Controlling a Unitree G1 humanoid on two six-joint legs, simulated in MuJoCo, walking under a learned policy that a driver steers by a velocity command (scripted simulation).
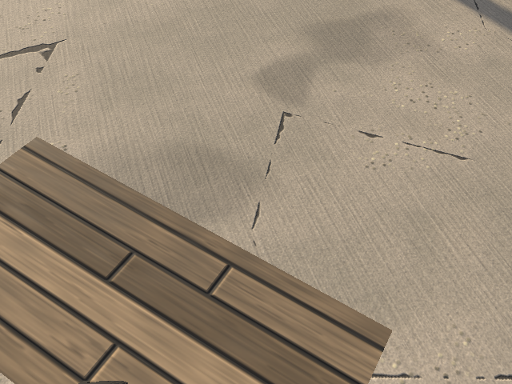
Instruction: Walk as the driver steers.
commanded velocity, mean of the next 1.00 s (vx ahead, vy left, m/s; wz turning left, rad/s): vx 0.49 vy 0.00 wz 0.26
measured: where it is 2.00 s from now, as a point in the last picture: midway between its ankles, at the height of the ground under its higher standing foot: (173, 218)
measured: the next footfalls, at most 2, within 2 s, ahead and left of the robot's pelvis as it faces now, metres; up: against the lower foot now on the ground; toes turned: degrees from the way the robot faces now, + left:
right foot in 0.12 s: +0.27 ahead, -0.13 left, +0.00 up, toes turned -3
left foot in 0.66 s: +0.58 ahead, +0.13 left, +0.00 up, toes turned +11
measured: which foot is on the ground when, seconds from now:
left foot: down 0.00-0.14, up 0.16-0.64, down 0.66-1.00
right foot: up 0.00-0.10, down 0.12-0.68, up 0.70-1.00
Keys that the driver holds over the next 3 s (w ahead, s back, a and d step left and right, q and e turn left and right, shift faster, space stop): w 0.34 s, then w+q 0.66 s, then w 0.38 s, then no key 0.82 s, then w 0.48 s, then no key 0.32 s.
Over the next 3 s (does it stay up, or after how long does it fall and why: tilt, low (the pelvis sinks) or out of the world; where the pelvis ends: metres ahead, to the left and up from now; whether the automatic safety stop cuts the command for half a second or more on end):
stays up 1.27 0.26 -0.01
